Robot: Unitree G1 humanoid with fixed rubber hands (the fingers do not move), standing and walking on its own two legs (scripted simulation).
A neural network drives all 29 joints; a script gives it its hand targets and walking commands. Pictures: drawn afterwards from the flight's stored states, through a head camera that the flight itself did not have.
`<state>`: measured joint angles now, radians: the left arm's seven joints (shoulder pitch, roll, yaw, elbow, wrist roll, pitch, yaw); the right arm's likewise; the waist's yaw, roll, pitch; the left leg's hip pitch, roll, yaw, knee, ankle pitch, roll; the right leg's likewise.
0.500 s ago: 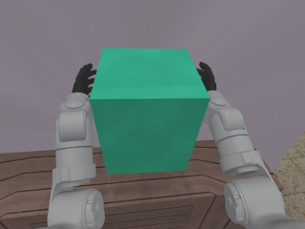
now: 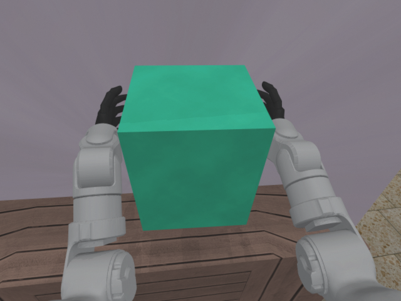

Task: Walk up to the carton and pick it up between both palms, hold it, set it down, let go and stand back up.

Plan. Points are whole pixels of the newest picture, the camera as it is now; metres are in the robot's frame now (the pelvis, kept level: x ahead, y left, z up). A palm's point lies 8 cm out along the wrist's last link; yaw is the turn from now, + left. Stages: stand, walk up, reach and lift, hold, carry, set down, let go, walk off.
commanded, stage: hold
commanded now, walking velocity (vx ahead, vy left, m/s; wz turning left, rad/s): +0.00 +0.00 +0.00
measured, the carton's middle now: (193, 148) +0.36 +0.01 +0.18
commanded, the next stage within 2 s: none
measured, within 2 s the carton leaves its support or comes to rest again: neither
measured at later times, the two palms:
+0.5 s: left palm (106, 126) +0.36 +0.17 +0.23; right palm (272, 122) +0.36 -0.14 +0.25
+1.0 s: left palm (107, 128) +0.35 +0.17 +0.23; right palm (272, 123) +0.36 -0.14 +0.24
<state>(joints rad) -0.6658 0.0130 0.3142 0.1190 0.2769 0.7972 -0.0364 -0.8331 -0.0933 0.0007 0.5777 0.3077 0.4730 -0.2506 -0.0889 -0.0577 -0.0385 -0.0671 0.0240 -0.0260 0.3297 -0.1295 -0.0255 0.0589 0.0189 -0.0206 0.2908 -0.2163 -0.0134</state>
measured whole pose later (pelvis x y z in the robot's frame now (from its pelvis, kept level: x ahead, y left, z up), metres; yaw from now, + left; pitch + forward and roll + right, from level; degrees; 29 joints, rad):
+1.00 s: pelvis +0.00 +0.00 +0.00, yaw +0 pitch -8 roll -1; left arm -0.68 0.02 0.31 0.13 0.28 0.81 -0.03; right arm -0.84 -0.09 -0.01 0.59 0.31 0.48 -0.25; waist -0.09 -0.06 -0.05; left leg -0.08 0.02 -0.03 0.34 -0.13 -0.02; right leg 0.05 0.02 -0.02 0.29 -0.21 -0.01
